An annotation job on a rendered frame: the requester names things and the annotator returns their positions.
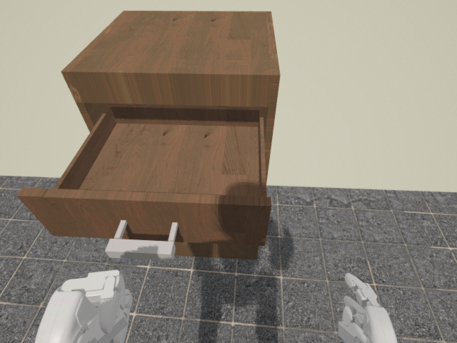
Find left robot hand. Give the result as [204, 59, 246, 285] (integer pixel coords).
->
[35, 270, 133, 343]

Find cabinet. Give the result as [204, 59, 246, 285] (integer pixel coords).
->
[61, 11, 280, 260]

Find right robot hand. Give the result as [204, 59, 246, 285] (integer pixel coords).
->
[338, 273, 398, 343]

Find drawer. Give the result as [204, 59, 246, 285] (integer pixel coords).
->
[17, 105, 271, 246]

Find handle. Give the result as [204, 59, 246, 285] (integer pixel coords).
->
[105, 220, 178, 261]

